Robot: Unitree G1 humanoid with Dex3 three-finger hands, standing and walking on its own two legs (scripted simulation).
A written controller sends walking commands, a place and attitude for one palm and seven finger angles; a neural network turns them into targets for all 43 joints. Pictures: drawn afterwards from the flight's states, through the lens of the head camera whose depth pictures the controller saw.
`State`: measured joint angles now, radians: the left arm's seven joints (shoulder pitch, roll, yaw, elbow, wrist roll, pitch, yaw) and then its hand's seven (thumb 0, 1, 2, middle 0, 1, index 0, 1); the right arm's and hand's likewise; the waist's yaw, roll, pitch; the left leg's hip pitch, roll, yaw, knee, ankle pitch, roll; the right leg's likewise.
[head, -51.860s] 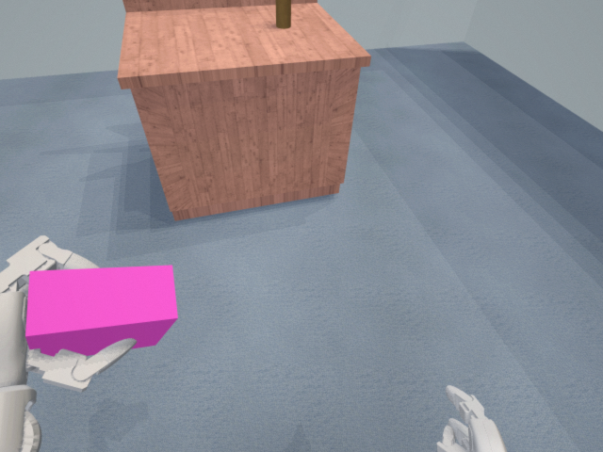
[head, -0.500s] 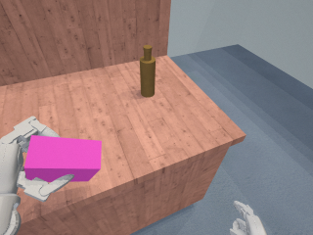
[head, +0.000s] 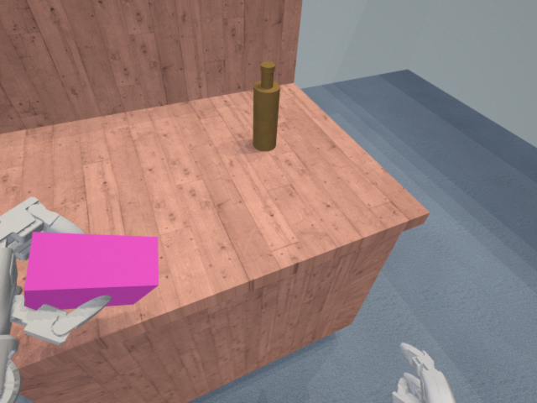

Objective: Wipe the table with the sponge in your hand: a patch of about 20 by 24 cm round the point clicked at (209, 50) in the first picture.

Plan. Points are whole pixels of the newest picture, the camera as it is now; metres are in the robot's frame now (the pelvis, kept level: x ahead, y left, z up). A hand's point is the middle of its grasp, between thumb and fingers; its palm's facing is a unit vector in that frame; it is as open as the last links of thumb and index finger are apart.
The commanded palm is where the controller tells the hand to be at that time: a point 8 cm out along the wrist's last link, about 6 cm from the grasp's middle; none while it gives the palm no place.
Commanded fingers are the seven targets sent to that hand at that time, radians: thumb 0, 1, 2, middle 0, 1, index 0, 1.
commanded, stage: step back with the hand held close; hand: left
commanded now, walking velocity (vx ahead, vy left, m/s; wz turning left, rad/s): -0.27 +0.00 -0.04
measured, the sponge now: (110, 274) +0.23 +0.21 +0.14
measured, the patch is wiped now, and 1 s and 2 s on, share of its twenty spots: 1.00 1.00 1.00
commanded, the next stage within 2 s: stop stepping back and stand still in 0.68 s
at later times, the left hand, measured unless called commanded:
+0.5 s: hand out of the picture +0.14 +0.27 +0.18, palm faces +0.41 -0.85 -0.32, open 9.9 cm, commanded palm +0.09 +0.30 +0.19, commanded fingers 0.00 0.10 1.30 -1.20 -1.60 -1.20 -1.60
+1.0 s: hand out of the picture -0.01 +0.28 +0.18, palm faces +0.23 -0.91 -0.34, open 9.9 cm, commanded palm -0.05 +0.33 +0.19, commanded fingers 0.00 0.10 1.30 -1.20 -1.60 -1.20 -1.60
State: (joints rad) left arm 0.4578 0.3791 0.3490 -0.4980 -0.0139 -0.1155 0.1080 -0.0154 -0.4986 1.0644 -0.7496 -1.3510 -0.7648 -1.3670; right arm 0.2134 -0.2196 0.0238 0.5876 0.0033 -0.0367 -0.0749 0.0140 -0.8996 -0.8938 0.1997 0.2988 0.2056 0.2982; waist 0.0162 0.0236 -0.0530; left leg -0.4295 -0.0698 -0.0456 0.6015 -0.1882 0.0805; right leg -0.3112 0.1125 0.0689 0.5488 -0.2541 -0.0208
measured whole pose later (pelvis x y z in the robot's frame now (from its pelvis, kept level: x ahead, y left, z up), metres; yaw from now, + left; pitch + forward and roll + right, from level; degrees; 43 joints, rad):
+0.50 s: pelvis -0.08 +0.02 +0.00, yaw -2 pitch +1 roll -6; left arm 0.42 0.37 0.35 -0.55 -0.01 -0.11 0.14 -0.02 -0.50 1.06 -0.75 -1.35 -0.77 -1.37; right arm 0.21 -0.18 0.03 0.62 -0.01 -0.07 -0.05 0.01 -0.90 -0.89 0.20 0.30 0.21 0.30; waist 0.02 0.01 -0.05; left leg -0.47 0.02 0.02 0.44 -0.02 0.08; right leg -0.28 0.09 0.04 0.83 -0.43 -0.01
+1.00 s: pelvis -0.24 +0.06 +0.01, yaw -6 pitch -2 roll -5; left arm 0.54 0.42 0.34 -0.61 -0.03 -0.09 0.12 -0.02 -0.50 1.06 -0.75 -1.35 -0.77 -1.37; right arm 0.29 -0.18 0.03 0.63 0.00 -0.10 -0.03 0.01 -0.90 -0.89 0.20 0.30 0.20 0.30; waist -0.05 -0.04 -0.05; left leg -0.42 -0.01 -0.05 0.48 -0.18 0.01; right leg -0.35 0.09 -0.03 0.76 -0.43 -0.02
